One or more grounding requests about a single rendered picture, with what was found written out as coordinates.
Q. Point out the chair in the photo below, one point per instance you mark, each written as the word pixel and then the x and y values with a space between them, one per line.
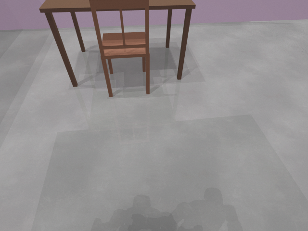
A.
pixel 123 45

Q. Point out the table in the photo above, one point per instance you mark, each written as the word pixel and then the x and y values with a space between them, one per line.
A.
pixel 72 6

